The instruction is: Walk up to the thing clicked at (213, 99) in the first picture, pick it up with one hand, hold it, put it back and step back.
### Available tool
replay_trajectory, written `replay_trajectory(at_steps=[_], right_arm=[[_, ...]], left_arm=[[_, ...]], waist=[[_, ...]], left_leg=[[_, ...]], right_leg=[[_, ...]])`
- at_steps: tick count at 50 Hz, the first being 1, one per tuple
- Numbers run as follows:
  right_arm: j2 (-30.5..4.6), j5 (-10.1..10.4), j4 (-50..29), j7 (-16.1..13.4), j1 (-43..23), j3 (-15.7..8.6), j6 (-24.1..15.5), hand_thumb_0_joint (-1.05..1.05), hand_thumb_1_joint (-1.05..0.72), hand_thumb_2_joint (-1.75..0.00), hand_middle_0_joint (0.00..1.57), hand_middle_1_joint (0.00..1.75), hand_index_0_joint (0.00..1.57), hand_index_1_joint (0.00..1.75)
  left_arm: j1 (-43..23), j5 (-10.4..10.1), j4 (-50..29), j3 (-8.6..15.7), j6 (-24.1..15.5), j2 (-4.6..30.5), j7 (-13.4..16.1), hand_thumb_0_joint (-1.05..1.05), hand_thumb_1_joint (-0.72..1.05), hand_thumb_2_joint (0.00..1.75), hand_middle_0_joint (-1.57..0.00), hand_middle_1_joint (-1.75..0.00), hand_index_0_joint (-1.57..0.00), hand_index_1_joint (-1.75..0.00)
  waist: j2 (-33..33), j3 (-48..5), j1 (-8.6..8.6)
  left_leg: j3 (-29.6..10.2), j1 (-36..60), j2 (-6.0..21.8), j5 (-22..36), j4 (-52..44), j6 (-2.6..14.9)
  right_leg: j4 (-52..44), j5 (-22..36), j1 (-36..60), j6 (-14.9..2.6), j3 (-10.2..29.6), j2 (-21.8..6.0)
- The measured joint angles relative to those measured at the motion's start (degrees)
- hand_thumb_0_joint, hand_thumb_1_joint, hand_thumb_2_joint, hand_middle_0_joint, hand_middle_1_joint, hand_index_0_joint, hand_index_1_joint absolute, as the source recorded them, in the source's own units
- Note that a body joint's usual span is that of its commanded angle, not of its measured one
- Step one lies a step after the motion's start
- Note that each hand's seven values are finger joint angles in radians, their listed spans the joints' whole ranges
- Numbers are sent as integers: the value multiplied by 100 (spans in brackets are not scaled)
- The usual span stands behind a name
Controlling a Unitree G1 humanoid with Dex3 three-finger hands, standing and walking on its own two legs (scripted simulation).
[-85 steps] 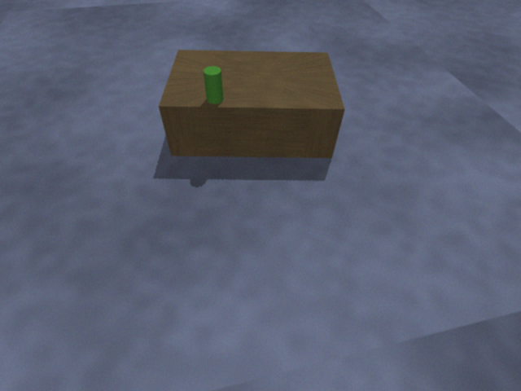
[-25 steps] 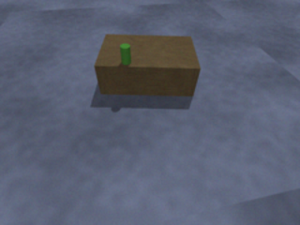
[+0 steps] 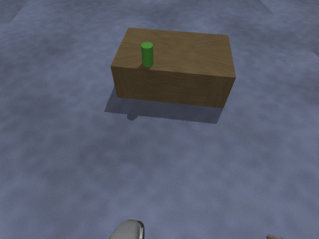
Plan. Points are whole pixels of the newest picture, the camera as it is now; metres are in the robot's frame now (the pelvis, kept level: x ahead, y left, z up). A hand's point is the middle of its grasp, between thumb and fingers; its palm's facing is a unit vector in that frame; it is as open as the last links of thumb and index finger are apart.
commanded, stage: walk up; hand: left
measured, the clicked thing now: (147, 54) +1.31 +0.18 -0.36
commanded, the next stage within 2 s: none
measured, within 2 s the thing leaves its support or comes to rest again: neither
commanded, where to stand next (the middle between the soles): +0.93 -0.02 m, yaw -1 degrees
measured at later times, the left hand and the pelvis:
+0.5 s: hand (88, 166) +0.33 +0.25 -0.12, palm faces -0.05 -0.89 -0.45, open 7.4 cm; pelvis +0.24 -0.04 -0.01, yaw -1 degrees
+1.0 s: hand (101, 136) +0.47 +0.26 -0.16, palm faces -0.01 -0.94 -0.35, open 7.4 cm; pelvis +0.45 -0.02 -0.01, yaw +1 degrees
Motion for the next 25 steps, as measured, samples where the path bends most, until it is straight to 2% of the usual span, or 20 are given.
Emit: replay_trajectory(at_steps=[2,3,4,5,7,9,11,15,18,21,23,25], right_arm=[[51,-18,-121,3,-55,-1,-41,1,-90,-90,20,30,20,30],[89,-51,-187,-20,-91,-20,-101,1,-90,-90,20,30,20,30],[118,-99,-274,-54,-129,-46,-164,0,-90,-90,20,30,20,30],[121,-94,-375,-89,-138,-54,-224,0,-90,-90,20,30,20,30],[179,43,-493,-146,-85,-38,-293,0,-90,-90,20,30,20,30],[232,115,-535,-205,26,39,-309,0,-90,-90,20,30,20,30],[246,134,-527,-235,166,100,-339,0,-90,-90,20,30,20,30],[171,82,-507,-213,462,133,-398,0,-90,-90,20,30,20,30],[44,79,-464,-182,671,97,-414,0,-90,-90,20,30,20,30],[-91,84,-377,-177,851,51,-355,0,-90,-90,20,30,20,30],[-150,76,-323,-187,974,36,-307,0,-90,-90,20,30,20,30],[-228,65,-241,-238,1011,19,-249,0,-90,-90,20,30,20,30]], left_arm=[[72,-21,-30,-19,29,24,14,1,90,90,-20,-30,-21,-30],[72,-40,-30,-31,59,43,33,1,90,90,-20,-30,-21,-30],[22,-77,-20,-42,107,22,62,1,90,90,-20,-30,-21,-30],[-36,-113,-25,-63,152,-34,82,1,90,90,-20,-30,-21,-30],[-151,-133,-52,-153,183,-66,80,1,91,90,-20,-30,-20,-30],[-215,-158,-134,-197,139,-49,49,1,91,90,-20,-30,-20,-30],[-260,-146,-234,-189,84,-22,-15,1,91,90,-20,-30,-20,-30],[-342,-60,-340,-120,71,54,-165,1,91,90,-20,-30,-20,-30],[-398,-16,-307,-53,89,94,-252,1,91,90,-20,-30,-20,-30],[-402,-8,-244,23,68,137,-289,1,91,90,-20,-30,-20,-30],[-354,12,-236,74,12,217,-280,1,91,90,-20,-30,-20,-30],[-400,38,-243,135,-83,188,-191,1,91,90,-20,-30,-20,-30]], waist=[[-116,-46,34],[-233,-28,14],[-331,25,0],[-319,50,-50],[-331,39,-148],[-408,-19,-174],[-468,-94,-192],[-473,-192,-281],[-380,-250,-368],[-250,-343,-439],[-208,-435,-434],[34,-416,-375]], left_leg=[[162,245,-69,41,-269,132],[230,315,-167,281,-249,148],[308,321,-252,173,-40,137],[311,309,-272,-20,160,140],[295,493,-302,-226,155,162],[352,829,-316,-270,-124,141],[402,1146,-325,-281,-431,108],[438,1635,-318,-426,-804,106],[436,1910,-270,-646,-886,39],[403,2107,-178,-1009,-735,-84],[377,2147,-100,-1410,-373,-154],[143,1850,96,-1830,677,-18]], right_leg=[[368,-394,40,49,16,-102],[871,-649,-74,19,26,-247],[1708,-710,-368,-46,107,-412],[2681,-704,-782,-112,374,-363],[4188,-516,-1594,-238,866,-148],[4725,-175,-2269,-273,1053,-171],[4487,74,-2788,-224,1057,-344],[3280,382,-3373,-50,944,-645],[2381,882,-3498,-36,855,-738],[1751,1339,-3325,-56,746,-709],[1440,1339,-3016,-82,635,-628],[1723,1193,-2947,-23,467,-430]])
